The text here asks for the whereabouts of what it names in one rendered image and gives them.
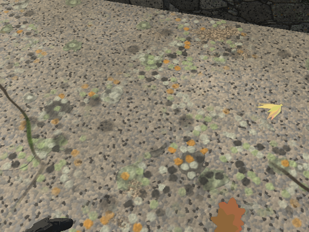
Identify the robot left hand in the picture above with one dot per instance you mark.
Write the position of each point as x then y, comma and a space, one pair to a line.
57, 224

